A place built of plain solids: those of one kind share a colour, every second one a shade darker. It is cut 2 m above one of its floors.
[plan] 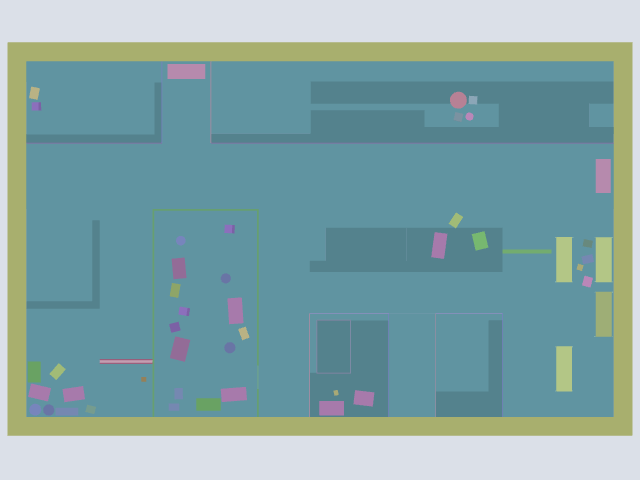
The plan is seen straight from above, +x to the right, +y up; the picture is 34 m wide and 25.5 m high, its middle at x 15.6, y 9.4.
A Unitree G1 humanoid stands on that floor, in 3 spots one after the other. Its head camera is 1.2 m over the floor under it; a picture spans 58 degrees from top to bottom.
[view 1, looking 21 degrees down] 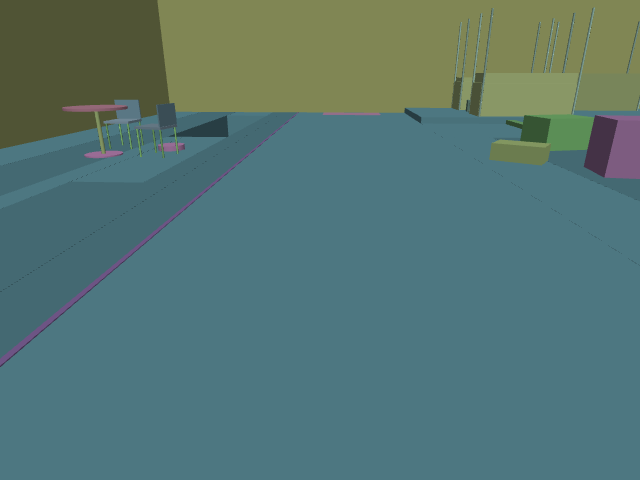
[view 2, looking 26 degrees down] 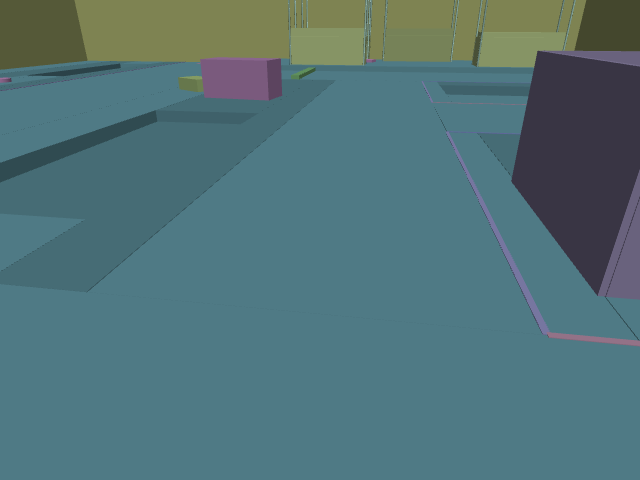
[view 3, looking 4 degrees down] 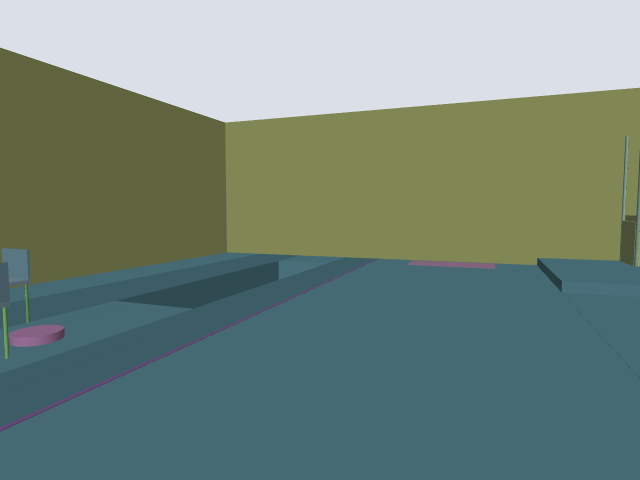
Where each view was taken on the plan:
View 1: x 16.25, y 13.05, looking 3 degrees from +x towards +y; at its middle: floor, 3.35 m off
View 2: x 13.40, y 6.24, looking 9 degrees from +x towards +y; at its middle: floor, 2.74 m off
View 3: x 20.80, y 12.10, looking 21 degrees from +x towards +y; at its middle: wall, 11.17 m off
